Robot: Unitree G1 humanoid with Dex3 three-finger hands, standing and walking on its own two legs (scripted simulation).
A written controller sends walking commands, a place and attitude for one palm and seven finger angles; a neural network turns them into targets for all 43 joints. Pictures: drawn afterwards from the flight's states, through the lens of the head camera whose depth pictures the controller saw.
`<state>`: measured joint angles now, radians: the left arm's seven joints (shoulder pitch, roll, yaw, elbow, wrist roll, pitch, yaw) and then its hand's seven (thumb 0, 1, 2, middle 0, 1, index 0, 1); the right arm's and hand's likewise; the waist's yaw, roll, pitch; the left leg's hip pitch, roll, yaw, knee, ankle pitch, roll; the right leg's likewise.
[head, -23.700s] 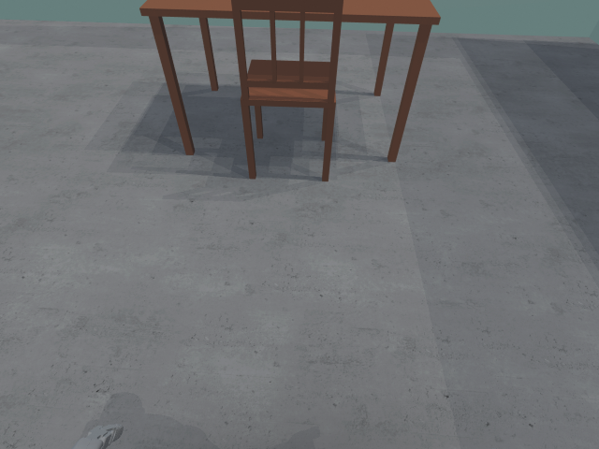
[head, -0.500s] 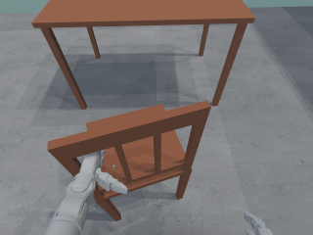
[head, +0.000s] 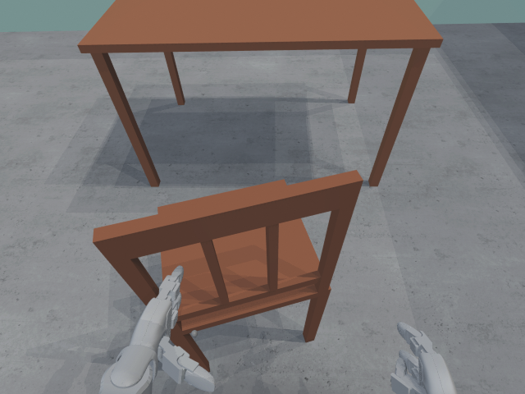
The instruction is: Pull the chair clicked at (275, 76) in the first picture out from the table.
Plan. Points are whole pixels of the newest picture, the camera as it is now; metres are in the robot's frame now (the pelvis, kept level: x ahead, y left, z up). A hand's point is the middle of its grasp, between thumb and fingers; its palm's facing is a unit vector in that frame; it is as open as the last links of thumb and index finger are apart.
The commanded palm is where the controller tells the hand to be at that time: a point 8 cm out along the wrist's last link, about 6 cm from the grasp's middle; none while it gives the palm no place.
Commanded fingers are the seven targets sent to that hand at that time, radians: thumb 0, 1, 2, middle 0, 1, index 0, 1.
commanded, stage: draw the fingers out of the gap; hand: left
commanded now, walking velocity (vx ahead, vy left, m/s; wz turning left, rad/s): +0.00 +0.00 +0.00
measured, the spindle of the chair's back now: (216, 272) +0.35 +0.10 -0.08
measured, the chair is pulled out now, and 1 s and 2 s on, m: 0.62 0.62 0.62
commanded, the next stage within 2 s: draw the hand back to the body in 0.10 s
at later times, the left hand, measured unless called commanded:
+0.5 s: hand (163, 348) +0.19 +0.14 +0.03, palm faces +0.00 -1.00 -0.04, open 17.4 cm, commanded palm +0.16 +0.20 +0.05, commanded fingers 0.00 -0.55 0.20 0.00 0.00 0.00 0.00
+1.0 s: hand (72, 326) +0.19 +0.22 +0.11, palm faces +0.30 -0.88 -0.37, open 15.1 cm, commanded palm +0.15 +0.26 +0.14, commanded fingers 0.00 0.17 0.55 -0.10 -0.15 -0.10 -0.15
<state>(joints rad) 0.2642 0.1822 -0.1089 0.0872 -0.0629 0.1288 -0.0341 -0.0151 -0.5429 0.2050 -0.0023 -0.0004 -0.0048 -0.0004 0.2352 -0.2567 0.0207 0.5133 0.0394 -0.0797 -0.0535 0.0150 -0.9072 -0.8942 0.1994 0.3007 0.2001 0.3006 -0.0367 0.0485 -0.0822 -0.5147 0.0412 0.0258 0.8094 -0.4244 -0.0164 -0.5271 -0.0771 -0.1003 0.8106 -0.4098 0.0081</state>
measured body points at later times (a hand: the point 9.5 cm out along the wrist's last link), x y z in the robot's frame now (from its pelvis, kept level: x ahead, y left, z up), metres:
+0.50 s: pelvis -0.01 -0.01 -0.03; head +0.04 -0.01 +0.42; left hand +0.18 +0.19 +0.04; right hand +0.17 -0.24 -0.11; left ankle -0.01 +0.13 -0.70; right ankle +0.00 -0.12 -0.70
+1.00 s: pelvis +0.01 +0.00 +0.02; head +0.01 -0.03 +0.47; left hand +0.17 +0.27 +0.13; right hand +0.20 -0.24 -0.06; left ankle -0.01 +0.13 -0.70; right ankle +0.00 -0.12 -0.70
